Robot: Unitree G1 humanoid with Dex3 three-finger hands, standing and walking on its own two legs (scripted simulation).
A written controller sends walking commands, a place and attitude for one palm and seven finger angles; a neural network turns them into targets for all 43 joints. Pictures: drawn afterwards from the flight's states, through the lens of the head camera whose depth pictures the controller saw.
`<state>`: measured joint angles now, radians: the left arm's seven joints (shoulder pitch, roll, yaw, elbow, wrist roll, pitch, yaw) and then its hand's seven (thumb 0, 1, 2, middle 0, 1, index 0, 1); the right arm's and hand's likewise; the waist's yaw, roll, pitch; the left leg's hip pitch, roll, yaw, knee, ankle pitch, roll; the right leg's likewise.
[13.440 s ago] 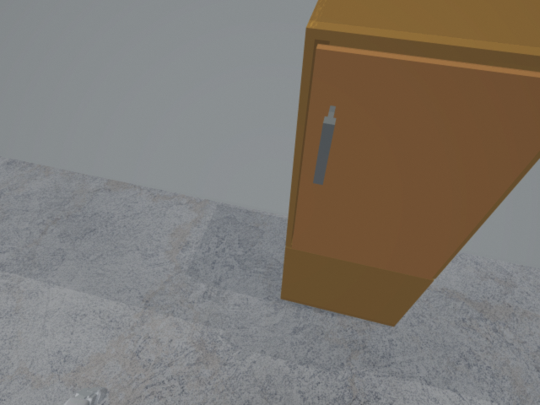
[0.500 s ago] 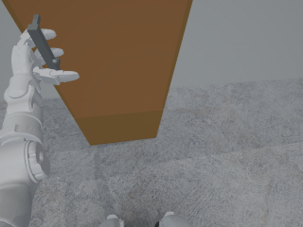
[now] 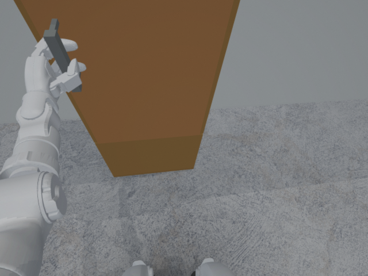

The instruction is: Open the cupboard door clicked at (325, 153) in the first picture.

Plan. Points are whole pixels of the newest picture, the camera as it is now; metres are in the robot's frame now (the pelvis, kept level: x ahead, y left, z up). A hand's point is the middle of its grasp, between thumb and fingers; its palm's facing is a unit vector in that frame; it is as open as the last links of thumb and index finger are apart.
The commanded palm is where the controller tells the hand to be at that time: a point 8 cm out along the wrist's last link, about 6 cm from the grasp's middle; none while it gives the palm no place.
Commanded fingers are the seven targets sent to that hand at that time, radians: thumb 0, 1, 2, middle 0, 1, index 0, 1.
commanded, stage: pull the door open along its arc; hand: left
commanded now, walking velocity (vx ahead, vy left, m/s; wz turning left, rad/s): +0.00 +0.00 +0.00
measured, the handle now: (66, 58) +0.57 +0.22 +0.11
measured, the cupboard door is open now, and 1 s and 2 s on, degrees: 0 33 43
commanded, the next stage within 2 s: open thumb and fingers to let go in 1.14 s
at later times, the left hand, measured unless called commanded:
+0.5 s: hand (77, 94) +0.46 +0.18 +0.11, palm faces +0.03 -1.00 +0.00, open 5.9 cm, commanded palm +0.40 +0.23 +0.11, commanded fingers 0.00 0.90 0.90 -0.40 -1.35 -0.40 -1.35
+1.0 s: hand (125, 147) +0.34 +0.08 +0.12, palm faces +0.47 -0.88 +0.01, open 5.9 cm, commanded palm +0.27 +0.10 +0.11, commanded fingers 0.00 0.90 0.90 -0.40 -1.35 -0.40 -1.35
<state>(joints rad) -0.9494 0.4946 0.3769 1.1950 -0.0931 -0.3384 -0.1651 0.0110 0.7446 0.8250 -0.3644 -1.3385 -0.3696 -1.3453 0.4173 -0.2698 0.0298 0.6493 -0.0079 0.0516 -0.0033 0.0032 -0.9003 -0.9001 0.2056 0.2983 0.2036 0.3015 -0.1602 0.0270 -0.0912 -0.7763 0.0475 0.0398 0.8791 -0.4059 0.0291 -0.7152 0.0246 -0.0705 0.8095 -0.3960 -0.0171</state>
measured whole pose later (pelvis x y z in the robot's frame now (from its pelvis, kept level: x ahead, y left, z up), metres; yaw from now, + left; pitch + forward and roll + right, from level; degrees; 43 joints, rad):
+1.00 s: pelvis +0.01 -0.03 +0.02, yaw +3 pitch +5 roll +0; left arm -0.08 -0.11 -0.10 0.12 0.06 -0.03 0.57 0.00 0.73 0.80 -0.31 -1.31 -0.32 -1.32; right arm 0.18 -0.18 0.02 0.56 -0.05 0.08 0.01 0.01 -0.90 -0.90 0.20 0.30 0.20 0.30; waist 0.01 0.03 -0.10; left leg -0.44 0.02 0.01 0.72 -0.37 -0.01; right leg -0.40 0.00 -0.10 0.72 -0.41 -0.05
